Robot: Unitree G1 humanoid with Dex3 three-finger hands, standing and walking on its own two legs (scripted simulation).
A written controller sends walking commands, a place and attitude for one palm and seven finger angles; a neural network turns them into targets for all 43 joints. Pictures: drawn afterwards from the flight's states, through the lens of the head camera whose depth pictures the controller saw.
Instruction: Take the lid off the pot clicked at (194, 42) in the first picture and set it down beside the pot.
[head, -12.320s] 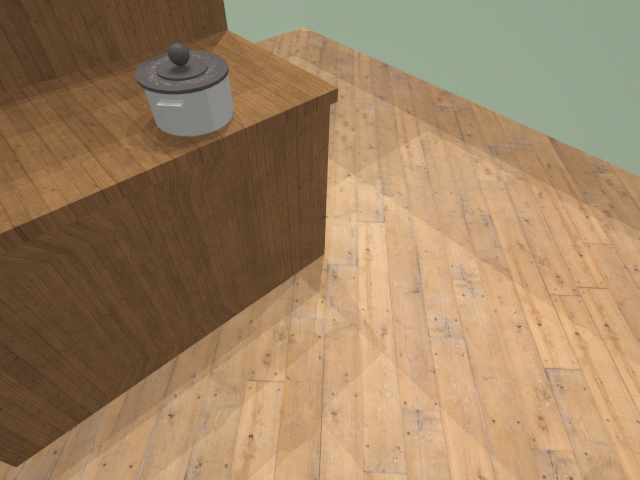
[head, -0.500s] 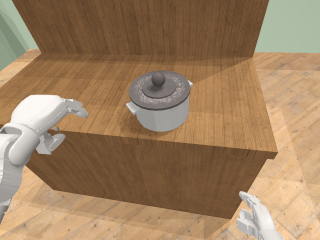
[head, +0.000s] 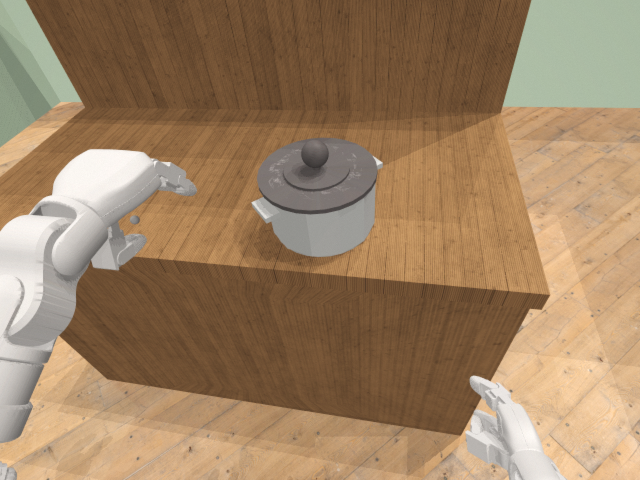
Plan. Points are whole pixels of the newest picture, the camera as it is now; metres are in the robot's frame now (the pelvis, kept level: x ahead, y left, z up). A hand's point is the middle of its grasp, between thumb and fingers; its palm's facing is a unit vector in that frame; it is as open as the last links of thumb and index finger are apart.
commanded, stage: move the open hand above the knob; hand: left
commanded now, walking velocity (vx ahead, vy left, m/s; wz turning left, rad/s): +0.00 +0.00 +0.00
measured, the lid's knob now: (314, 153) +0.57 +0.08 +0.12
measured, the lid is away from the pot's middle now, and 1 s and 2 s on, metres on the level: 0.00 0.00 0.00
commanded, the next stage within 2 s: none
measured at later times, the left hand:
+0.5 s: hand (202, 186) +0.39 +0.19 +0.20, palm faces -0.15 -0.04 -0.99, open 9.8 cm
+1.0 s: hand (253, 136) +0.47 +0.14 +0.22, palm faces -0.12 -0.04 -0.99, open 9.8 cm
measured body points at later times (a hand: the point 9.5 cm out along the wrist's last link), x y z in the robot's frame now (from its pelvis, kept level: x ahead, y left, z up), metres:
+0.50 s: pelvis +0.03 -0.02 +0.00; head +0.03 -0.07 +0.45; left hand +0.39 +0.19 +0.25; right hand +0.23 -0.25 -0.10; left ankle +0.11 +0.10 -0.73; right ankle +0.01 -0.14 -0.73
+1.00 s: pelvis +0.05 -0.01 +0.00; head +0.07 -0.06 +0.45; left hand +0.47 +0.14 +0.27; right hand +0.24 -0.23 -0.11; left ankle +0.11 +0.10 -0.73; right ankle +0.01 -0.14 -0.73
